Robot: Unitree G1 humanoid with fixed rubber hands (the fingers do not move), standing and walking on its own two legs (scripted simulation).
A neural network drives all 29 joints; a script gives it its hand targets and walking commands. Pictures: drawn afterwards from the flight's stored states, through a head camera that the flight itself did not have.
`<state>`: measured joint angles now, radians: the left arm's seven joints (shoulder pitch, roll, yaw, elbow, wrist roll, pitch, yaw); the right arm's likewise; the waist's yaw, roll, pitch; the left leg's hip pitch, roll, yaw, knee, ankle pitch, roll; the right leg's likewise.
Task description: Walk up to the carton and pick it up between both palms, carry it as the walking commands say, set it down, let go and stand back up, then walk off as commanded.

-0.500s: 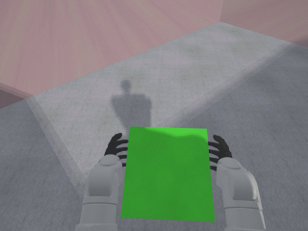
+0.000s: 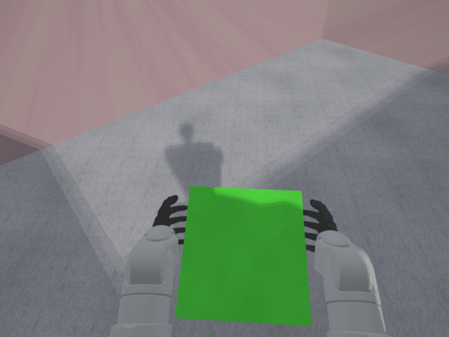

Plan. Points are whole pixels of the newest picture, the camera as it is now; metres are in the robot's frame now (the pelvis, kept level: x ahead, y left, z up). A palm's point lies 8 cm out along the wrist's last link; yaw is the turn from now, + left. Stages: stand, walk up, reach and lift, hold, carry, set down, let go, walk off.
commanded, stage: carry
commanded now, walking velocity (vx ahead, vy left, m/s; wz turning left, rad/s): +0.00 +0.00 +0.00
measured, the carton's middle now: (241, 258) +0.31 +0.00 -0.04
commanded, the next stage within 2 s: hold in 0.38 s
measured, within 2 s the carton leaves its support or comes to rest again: neither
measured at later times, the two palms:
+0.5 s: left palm (168, 241) +0.29 +0.13 +0.04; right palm (327, 247) +0.29 -0.15 +0.04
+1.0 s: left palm (158, 231) +0.30 +0.15 +0.06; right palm (319, 240) +0.29 -0.14 +0.05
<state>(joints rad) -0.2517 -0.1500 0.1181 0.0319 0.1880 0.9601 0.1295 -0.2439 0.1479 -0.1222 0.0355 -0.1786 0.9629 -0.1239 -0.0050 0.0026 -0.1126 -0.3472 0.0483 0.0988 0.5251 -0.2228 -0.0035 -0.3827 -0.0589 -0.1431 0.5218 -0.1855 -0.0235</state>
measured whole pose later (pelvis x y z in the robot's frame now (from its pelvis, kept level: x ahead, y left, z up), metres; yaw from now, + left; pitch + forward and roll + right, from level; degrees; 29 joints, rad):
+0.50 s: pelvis +0.00 -0.01 +0.01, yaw -2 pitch -4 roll +0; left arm -0.26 -0.15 0.15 0.21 0.26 0.77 0.05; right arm -0.24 0.15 -0.15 0.19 -0.25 0.79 -0.10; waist 0.03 0.02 0.02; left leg -0.19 0.04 0.02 0.46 -0.21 -0.01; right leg -0.22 -0.01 -0.12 0.43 -0.15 -0.04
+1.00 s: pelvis +0.01 +0.01 +0.01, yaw +1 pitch -8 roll -1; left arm -0.32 -0.17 0.22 0.35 0.29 0.67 0.00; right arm -0.28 0.16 -0.25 0.31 -0.27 0.72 -0.06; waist -0.01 0.02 0.04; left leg -0.06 0.00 -0.01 0.41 -0.21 0.01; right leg -0.06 -0.02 -0.09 0.35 -0.14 0.00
